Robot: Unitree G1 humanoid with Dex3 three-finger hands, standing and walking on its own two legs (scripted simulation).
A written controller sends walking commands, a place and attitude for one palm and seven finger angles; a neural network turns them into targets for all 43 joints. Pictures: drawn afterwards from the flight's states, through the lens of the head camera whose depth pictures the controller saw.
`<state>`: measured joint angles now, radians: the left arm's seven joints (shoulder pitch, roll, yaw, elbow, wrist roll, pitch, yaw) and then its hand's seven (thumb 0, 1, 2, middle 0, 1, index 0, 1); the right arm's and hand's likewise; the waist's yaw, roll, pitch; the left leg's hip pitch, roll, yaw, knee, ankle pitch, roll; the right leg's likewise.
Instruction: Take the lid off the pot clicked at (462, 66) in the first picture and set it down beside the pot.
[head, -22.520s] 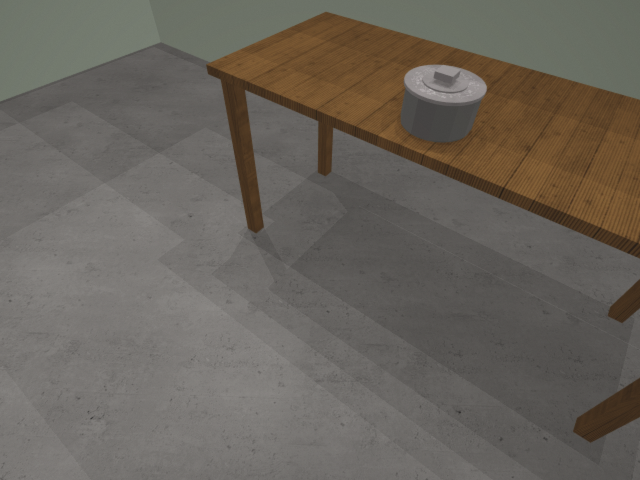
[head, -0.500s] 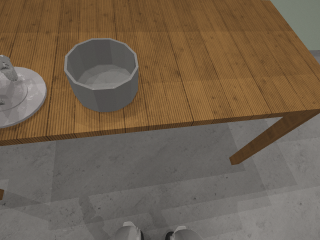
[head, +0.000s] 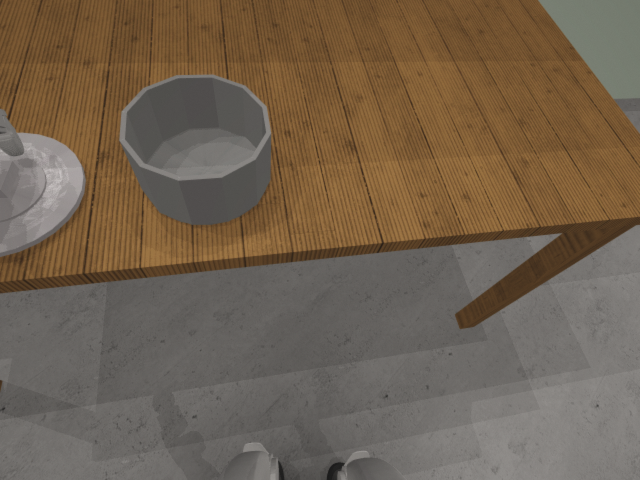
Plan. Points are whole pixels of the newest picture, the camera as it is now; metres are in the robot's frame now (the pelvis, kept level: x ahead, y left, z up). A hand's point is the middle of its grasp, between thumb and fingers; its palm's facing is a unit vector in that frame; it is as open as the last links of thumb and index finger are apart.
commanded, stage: raise the empty hand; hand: left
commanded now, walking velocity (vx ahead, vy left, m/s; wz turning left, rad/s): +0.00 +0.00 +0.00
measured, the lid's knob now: out of the picture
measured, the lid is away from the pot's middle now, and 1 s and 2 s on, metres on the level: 0.25 0.25 0.25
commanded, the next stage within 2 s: draw the hand back to the body in 1.26 s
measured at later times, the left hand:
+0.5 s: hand out of the picture +0.45 +0.39 +0.12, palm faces -0.39 -0.16 -0.91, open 11.0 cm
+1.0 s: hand out of the picture +0.46 +0.38 +0.17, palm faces -0.35 -0.15 -0.93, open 11.0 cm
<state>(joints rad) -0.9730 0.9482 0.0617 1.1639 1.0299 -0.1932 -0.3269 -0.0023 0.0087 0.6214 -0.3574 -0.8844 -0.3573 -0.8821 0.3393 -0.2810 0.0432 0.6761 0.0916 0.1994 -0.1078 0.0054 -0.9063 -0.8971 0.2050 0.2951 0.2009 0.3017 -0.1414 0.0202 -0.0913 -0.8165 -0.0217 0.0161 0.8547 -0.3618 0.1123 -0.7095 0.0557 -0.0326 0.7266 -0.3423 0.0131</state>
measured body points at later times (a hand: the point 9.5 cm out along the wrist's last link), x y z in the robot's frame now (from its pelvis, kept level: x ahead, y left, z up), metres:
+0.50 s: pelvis +0.00 +0.00 +0.01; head +0.09 +0.04 +0.45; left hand +0.46 +0.39 +0.17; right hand +0.02 -0.27 -0.10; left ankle +0.02 +0.04 -0.70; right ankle +0.00 -0.14 -0.70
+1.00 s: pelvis +0.01 +0.01 +0.02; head +0.08 +0.04 +0.46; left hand +0.47 +0.38 +0.22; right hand +0.04 -0.27 -0.09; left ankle +0.02 +0.04 -0.70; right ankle +0.00 -0.14 -0.70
